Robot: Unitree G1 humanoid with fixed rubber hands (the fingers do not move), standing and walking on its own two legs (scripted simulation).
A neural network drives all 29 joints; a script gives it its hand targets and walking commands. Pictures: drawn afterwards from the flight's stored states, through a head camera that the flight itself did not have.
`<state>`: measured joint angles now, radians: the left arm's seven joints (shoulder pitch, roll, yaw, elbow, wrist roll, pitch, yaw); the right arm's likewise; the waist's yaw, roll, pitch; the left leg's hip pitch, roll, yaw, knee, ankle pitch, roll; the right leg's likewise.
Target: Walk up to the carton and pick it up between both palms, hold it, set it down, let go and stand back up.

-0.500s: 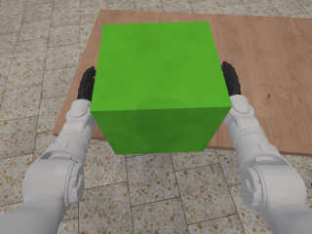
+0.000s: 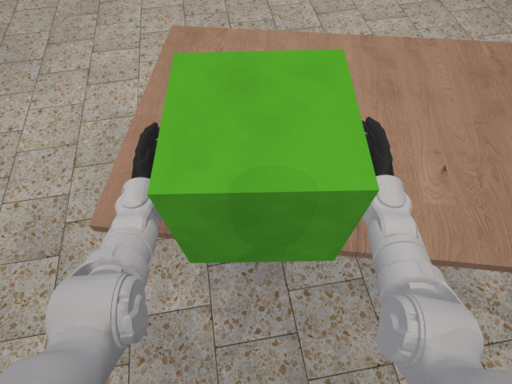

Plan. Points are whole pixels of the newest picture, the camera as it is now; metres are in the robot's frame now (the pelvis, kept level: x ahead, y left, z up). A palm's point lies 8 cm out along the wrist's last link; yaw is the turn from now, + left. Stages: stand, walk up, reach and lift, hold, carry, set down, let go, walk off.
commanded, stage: reach and lift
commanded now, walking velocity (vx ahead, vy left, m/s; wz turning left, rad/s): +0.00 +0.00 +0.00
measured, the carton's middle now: (260, 165) +0.49 -0.02 +0.01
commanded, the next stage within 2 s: none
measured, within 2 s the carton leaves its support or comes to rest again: leaves its support in 0.38 s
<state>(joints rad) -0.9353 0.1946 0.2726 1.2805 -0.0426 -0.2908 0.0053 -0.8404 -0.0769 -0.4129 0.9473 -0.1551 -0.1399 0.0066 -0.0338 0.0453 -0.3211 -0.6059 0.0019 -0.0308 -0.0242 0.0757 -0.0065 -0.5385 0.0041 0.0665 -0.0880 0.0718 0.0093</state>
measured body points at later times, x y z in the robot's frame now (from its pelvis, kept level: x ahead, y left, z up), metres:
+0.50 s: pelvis +0.00 +0.00 +0.00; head +0.08 -0.01 +0.45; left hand +0.46 +0.18 +0.05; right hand +0.45 -0.18 +0.06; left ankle -0.01 +0.12 -0.74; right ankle -0.04 -0.12 -0.74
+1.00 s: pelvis -0.01 +0.00 +0.01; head +0.01 +0.01 +0.46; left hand +0.45 +0.18 +0.15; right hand +0.43 -0.19 +0.16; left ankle -0.01 +0.12 -0.74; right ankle -0.04 -0.12 -0.74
